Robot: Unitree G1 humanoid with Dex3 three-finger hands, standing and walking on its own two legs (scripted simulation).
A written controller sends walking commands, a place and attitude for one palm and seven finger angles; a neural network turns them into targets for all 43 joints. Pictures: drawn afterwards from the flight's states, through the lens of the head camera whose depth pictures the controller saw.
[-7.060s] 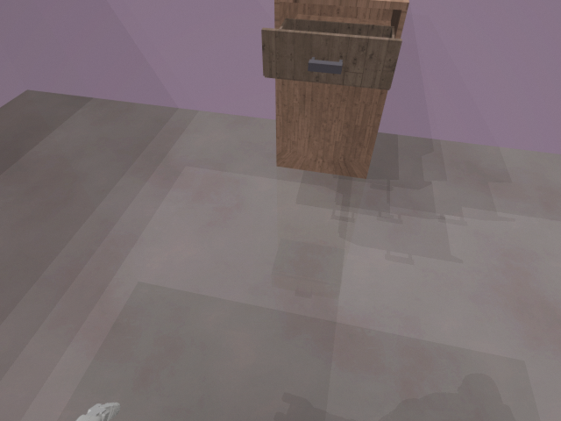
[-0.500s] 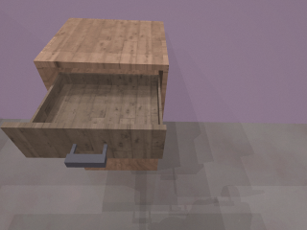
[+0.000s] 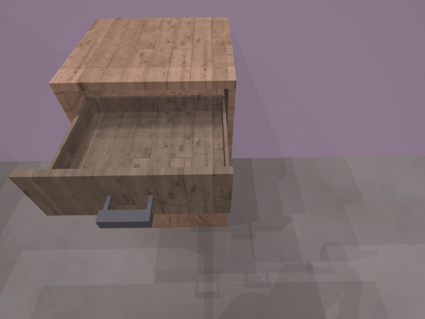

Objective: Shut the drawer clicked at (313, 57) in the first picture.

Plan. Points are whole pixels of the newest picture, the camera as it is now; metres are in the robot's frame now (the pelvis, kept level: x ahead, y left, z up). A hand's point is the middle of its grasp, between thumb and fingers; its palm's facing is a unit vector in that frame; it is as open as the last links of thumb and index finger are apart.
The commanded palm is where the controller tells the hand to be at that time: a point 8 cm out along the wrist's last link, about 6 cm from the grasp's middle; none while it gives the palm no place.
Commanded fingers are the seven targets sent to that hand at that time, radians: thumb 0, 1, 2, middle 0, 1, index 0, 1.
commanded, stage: shuffle to correct the standing spot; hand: left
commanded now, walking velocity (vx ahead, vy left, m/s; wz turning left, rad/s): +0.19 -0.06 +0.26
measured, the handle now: (127, 209) +0.34 +0.21 -0.02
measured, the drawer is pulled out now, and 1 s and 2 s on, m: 0.30 0.30 0.30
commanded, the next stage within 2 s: come to a stop and stand still in 0.12 s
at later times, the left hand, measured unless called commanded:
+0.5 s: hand out of the picture +0.09 +0.14 -0.17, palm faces +0.07 -0.96 -0.26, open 7.3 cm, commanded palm none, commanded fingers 0.00 0.90 0.90 -0.20 -0.30 -0.20 -0.30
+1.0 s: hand out of the picture +0.07 +0.23 -0.17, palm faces +0.08 -0.96 -0.26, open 7.4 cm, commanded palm none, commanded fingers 0.00 0.90 0.90 -0.20 -0.30 -0.20 -0.30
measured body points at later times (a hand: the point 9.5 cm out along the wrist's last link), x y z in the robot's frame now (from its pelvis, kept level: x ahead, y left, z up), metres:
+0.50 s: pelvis +0.08 -0.04 -0.01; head +0.10 -0.07 +0.44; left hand +0.09 +0.20 -0.15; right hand +0.09 -0.25 -0.18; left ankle +0.05 +0.09 -0.74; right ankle +0.09 -0.12 -0.74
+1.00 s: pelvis +0.03 +0.03 -0.01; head +0.01 +0.02 +0.44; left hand +0.07 +0.28 -0.15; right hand +0.14 -0.20 -0.15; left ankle +0.05 +0.11 -0.74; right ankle +0.09 -0.12 -0.74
